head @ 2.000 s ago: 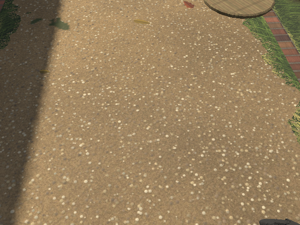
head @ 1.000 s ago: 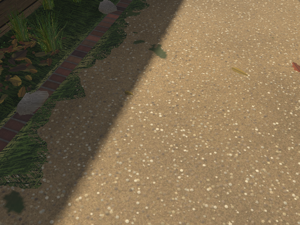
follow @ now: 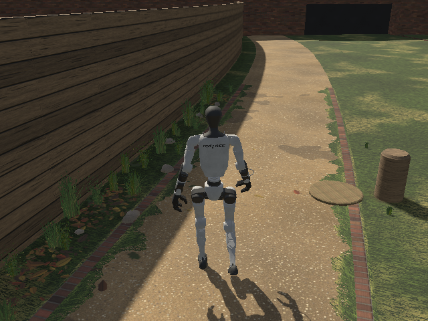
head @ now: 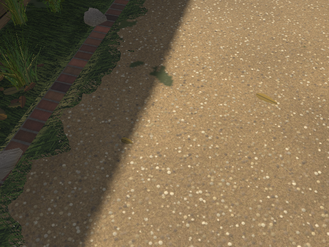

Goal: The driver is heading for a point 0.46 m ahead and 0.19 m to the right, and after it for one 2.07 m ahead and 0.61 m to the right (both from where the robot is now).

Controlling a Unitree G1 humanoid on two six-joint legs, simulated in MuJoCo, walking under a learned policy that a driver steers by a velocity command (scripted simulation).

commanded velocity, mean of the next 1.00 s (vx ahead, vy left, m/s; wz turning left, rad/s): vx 0.18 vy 0.00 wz -0.52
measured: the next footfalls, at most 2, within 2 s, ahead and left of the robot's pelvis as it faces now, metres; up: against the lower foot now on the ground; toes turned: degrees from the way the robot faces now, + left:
right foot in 0.40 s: +0.36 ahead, -0.15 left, +0.00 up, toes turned -13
left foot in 0.90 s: +0.44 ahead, +0.06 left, +0.00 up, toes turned -35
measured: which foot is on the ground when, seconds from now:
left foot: down 0.00-0.38, up 0.40-0.88, down 0.90-1.00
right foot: up 0.00-0.38, down 0.40-0.90, up 0.92-1.00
